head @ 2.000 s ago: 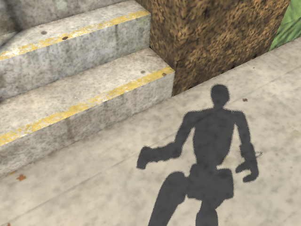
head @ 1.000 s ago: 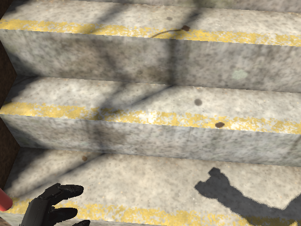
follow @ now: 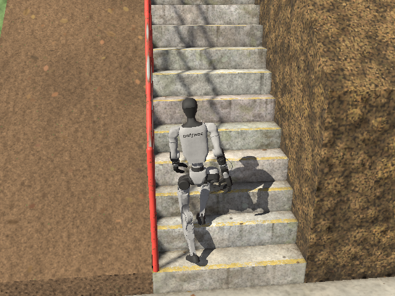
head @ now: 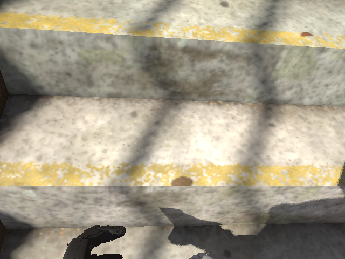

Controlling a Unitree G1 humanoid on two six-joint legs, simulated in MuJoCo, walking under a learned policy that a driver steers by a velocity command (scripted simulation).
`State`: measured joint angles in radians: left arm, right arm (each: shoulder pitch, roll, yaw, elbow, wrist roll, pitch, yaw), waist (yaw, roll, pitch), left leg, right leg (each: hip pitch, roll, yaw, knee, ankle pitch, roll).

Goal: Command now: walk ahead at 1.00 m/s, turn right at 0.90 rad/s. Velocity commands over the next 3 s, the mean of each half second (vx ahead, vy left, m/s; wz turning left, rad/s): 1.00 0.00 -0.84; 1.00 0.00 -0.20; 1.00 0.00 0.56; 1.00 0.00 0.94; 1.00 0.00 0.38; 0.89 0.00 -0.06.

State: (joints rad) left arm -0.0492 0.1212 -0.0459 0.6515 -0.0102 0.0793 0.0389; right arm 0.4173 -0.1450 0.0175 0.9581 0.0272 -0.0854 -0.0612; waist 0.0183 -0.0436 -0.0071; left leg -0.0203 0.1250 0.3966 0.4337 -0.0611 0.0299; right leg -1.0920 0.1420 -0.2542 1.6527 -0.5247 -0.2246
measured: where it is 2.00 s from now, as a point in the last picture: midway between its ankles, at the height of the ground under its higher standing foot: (293, 152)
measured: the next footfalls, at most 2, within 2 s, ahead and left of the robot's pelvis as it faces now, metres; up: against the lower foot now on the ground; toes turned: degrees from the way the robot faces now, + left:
right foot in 0.04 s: +0.15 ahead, -0.02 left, +0.22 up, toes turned +0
left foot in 0.50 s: +0.08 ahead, +0.20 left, +0.22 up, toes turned -9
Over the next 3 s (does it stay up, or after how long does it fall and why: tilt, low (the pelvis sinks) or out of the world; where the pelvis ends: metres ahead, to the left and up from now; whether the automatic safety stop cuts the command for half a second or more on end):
stays up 1.04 -0.14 1.05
